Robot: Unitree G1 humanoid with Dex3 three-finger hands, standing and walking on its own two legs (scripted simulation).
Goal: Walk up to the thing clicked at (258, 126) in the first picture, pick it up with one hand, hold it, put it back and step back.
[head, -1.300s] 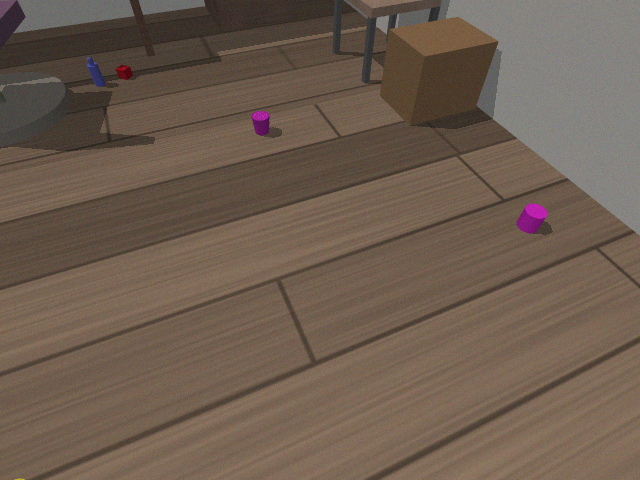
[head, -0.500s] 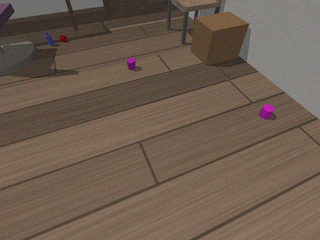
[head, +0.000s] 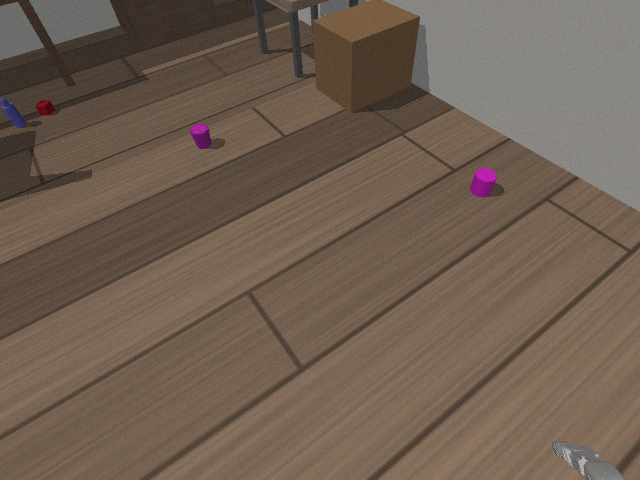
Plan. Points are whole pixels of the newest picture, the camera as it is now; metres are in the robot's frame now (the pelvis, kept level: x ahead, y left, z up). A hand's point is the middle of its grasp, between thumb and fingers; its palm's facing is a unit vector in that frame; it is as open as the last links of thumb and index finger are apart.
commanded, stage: walk up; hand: left
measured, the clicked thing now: (201, 137) +1.78 +0.58 -0.72
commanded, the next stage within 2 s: none
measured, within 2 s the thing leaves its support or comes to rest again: neither
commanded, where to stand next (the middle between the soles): +1.43 +0.90 m, yaw -77 degrees
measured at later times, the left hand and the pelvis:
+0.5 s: hand (141, 355) +0.34 +0.29 -0.12, palm faces -0.31 -0.80 -0.51, open 7.4 cm; pelvis +0.22 +0.03 -0.01, yaw -22 degrees
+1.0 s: hand (174, 177) +0.78 +0.33 -0.13, palm faces -0.61 -0.61 -0.51, open 7.4 cm; pelvis +0.52 +0.15 +0.00, yaw -37 degrees
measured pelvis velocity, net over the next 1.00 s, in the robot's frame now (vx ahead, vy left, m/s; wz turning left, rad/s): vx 0.52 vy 0.15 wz -0.65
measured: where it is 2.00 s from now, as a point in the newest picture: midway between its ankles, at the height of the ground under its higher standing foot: (238, 266)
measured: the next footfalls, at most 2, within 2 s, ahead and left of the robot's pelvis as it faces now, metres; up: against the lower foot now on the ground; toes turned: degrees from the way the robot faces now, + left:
right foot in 0.22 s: +0.18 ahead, -0.16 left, +0.00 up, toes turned -21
left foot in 0.66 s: +0.55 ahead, +0.16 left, +0.00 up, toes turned -24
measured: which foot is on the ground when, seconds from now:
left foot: down 0.00-0.24, up 0.26-0.64, down 0.66-1.00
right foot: up 0.00-0.20, down 0.22-0.68, up 0.70-1.00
